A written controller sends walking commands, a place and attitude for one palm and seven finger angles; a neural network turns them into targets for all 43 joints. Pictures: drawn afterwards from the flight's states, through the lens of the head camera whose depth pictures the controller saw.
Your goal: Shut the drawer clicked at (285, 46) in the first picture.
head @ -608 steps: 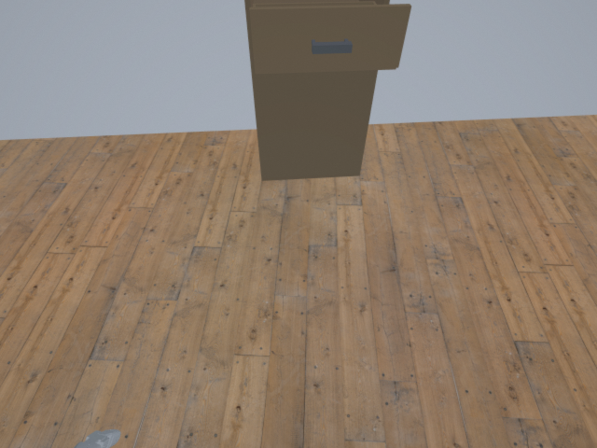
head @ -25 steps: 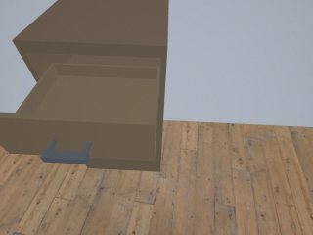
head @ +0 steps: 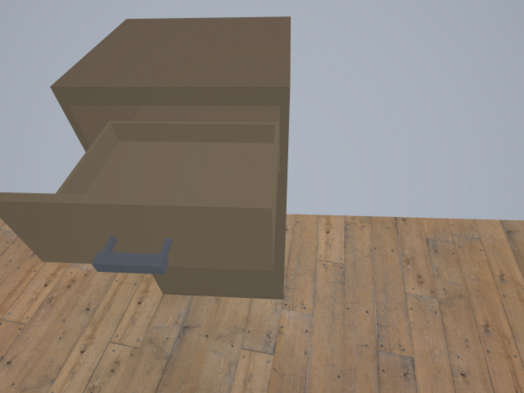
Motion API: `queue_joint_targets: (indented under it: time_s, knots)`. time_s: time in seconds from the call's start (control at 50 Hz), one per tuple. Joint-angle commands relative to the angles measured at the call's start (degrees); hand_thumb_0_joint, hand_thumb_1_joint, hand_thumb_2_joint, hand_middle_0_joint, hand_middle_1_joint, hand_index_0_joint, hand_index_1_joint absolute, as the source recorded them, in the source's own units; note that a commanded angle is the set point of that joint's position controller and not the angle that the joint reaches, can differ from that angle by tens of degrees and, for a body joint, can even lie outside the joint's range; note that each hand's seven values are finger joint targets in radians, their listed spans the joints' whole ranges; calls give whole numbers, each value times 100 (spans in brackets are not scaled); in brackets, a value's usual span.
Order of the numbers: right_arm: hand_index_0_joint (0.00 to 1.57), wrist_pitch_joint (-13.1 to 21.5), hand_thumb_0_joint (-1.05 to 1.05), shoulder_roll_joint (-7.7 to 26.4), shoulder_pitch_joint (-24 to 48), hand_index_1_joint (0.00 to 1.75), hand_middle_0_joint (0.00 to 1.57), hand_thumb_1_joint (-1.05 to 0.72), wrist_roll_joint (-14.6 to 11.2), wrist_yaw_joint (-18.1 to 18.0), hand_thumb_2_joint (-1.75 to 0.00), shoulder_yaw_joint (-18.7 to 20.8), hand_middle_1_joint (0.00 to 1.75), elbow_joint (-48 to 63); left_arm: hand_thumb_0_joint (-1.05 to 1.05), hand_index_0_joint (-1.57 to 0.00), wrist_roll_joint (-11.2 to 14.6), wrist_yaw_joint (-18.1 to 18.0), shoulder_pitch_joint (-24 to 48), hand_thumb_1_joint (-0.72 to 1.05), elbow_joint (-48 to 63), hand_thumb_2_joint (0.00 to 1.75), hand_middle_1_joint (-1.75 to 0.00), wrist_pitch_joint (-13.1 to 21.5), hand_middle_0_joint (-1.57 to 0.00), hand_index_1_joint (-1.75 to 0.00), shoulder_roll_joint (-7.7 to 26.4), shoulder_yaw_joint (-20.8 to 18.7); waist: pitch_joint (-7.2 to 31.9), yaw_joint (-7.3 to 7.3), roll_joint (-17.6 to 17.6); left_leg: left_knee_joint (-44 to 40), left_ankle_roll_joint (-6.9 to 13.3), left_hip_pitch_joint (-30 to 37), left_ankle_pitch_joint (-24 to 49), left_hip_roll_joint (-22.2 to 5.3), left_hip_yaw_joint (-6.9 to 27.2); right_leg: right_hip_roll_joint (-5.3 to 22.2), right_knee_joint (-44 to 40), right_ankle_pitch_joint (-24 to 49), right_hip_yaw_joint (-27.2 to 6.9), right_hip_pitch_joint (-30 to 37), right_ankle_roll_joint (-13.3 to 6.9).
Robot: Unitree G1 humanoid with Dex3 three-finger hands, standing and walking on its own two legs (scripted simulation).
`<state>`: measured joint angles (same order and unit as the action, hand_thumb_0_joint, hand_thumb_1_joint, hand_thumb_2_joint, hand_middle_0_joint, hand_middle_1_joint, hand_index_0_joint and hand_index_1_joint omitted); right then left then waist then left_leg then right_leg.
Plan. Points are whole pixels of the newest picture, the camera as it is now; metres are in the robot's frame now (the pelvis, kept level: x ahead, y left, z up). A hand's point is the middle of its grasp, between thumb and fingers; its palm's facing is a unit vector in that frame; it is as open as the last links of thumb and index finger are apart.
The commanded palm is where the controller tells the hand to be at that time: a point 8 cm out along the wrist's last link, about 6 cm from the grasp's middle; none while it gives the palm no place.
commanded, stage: look again from close up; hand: left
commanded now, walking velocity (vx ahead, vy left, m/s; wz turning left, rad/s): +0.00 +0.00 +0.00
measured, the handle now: (135, 252) +0.33 +0.24 +0.03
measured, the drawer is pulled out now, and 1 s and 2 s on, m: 0.29 0.29 0.29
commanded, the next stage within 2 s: come to a stop and stand still in 0.18 s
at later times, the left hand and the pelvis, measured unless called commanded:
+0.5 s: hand out of the picture +0.00 +0.17 -0.18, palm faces +0.00 -0.98 -0.20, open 7.4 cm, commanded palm none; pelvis +0.00 +0.00 +0.00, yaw +0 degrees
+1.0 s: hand out of the picture +0.00 +0.19 -0.17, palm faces +0.03 -0.98 -0.18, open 7.4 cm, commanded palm none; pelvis +0.00 +0.01 +0.00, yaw +1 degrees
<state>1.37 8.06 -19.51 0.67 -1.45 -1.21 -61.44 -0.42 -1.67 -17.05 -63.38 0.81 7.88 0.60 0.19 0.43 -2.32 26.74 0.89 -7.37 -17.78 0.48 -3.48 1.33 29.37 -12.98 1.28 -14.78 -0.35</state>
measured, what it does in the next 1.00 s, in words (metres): stands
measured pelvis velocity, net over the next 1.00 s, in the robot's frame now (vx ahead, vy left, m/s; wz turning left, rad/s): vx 0.00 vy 0.01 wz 0.01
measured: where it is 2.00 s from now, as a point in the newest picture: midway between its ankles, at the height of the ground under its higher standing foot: outside the picture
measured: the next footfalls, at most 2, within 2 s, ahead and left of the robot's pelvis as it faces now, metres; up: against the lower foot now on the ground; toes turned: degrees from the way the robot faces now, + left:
none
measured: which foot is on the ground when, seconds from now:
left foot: down 0.00-1.00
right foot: down 0.00-1.00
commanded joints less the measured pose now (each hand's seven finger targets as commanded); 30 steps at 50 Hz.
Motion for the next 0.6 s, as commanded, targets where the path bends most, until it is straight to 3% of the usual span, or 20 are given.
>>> queue_joint_targets:
  time_s: [0.0,0.04,0.28,0.3,0.32,0.34,0.36,0.4,0.44,0.5,0.52,0.58]
  knots:
    - [20,80,0,569,-402,30,20,-90,17,-13,-90,81,30,138,0,-20,-2,-38,-221,90,235,90,-30,80,-20,-30,574,-83,-738,-11,371,-885,118,-873,263,-553,651,384,-562,109,-570,169,-247]
    - [20,96,0,556,-378,30,20,-90,15,-21,-90,77,30,104,0,-20,-3,-38,-212,90,253,90,-30,72,-20,-30,574,-96,-673,-30,240,-920,118,-823,440,-566,657,377,-499,292,-532,251,-240]
    - [20,77,0,549,-248,30,20,-90,4,-34,-90,66,30,-133,0,-20,10,-36,-167,90,153,90,-30,89,-20,-30,657,-107,-394,-37,257,-806,77,-481,757,-545,505,482,-555,775,-578,451,-248]
    - [20,102,0,786,457,30,20,-90,-58,14,-90,176,30,260,0,-20,-34,-271,-789,90,-90,90,-30,150,-20,-30,855,-153,-362,-356,1343,350,-56,-845,978,-737,244,783,-379,3201,-647,633,-83]
    - [20,58,0,730,172,30,20,-90,-93,-6,-90,163,30,384,0,-20,-32,-229,-499,90,-47,90,-30,175,-20,-30,964,-87,-135,49,722,85,-197,-604,795,-449,185,1051,-222,3981,-807,677,-300]
    - [20,68,0,511,-314,30,20,-90,-39,-6,-90,186,30,315,0,-20,23,-212,-491,90,173,90,-30,176,-20,-30,988,-131,681,106,372,-13,-106,-333,286,-402,214,1003,-8,3326,-841,1003,-409]
    - [20,44,0,493,-242,30,20,-90,-32,-19,-90,187,30,292,0,-20,40,-197,-302,90,249,90,-30,150,-20,-30,934,-104,747,95,64,-11,-75,-327,337,-426,247,906,-73,2535,-798,955,-404]
    - [20,-18,0,481,-102,30,20,-90,-25,-6,-90,189,30,282,0,-20,3,-131,-105,90,319,90,-30,131,-20,-30,889,-86,70,79,136,-174,-31,-502,311,-449,387,728,-444,959,-782,373,-342]
    - [20,-37,0,532,-93,30,20,-90,-12,9,-90,182,30,306,0,-20,-19,-112,-25,90,365,90,-30,76,-20,-30,802,-70,-456,67,284,-358,20,-686,365,-540,491,554,-595,270,-669,95,-282]
    - [20,-30,0,573,-80,30,20,-90,-7,32,-90,176,30,296,0,-20,-19,-92,-40,90,396,90,-30,75,-20,-30,782,-79,-663,55,290,-522,49,-790,204,-492,577,507,-783,-271,-696,-18,-261]
    - [20,-20,0,571,-90,30,20,-90,-6,30,-90,172,30,274,0,-20,-25,-88,-43,90,403,90,-30,67,-20,-30,798,-84,-670,44,151,-620,52,-762,278,-541,596,476,-759,-175,-645,-2,-255]
    - [20,7,0,614,-77,30,20,-90,-2,32,-90,158,30,239,0,-20,-15,-80,-84,90,412,90,-30,80,-20,-30,752,-79,-580,20,198,-676,65,-811,315,-529,633,476,-750,40,-595,217,-227]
